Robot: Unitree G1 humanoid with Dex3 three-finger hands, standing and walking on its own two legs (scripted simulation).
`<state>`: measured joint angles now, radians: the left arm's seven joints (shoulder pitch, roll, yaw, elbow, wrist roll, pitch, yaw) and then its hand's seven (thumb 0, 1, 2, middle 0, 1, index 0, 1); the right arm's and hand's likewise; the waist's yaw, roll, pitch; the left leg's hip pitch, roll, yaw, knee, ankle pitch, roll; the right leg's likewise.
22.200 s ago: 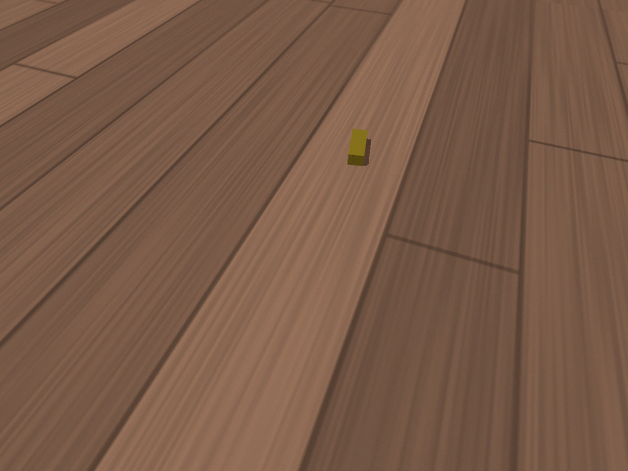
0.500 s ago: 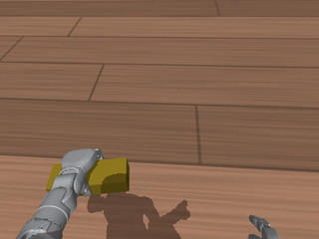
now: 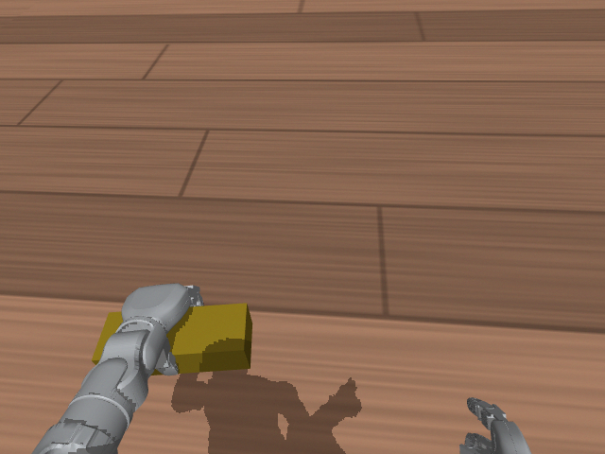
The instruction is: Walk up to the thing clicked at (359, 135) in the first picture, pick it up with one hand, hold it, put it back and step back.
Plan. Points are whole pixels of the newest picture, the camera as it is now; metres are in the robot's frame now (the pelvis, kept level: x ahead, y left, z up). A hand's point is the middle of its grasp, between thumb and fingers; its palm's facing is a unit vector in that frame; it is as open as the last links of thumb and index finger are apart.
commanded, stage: hold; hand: left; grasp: from above
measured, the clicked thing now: (178, 340) +0.30 +0.21 -0.08
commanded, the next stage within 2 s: crouch in 0.90 s
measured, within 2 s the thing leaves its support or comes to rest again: neither
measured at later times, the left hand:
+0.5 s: hand (165, 335) +0.29 +0.21 -0.03, palm faces -0.45 -0.07 -0.89, open 10.6 cm
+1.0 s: hand (168, 331) +0.29 +0.21 -0.04, palm faces -0.46 -0.07 -0.89, open 10.6 cm
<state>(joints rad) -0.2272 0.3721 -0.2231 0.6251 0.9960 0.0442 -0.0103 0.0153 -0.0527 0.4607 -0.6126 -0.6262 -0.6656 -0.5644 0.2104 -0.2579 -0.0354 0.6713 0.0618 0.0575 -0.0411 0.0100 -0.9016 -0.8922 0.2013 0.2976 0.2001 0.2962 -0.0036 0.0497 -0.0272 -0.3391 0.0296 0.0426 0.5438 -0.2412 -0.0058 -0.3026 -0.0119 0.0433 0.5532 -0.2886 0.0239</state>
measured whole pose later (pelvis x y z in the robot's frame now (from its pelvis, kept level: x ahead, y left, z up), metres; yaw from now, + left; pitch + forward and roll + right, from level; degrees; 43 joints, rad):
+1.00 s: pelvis +0.01 +0.00 +0.01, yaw +0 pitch +1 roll +0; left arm -0.22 0.37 -0.23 0.60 0.99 0.04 -0.04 0.01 -0.06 0.46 -0.62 -0.62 -0.68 -0.56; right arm 0.20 -0.26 -0.04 0.67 0.07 0.09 -0.05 0.01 -0.91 -0.89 0.20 0.30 0.20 0.30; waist 0.00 0.05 -0.01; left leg -0.27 0.02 0.04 0.46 -0.21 -0.01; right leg -0.23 -0.02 0.04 0.47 -0.26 0.02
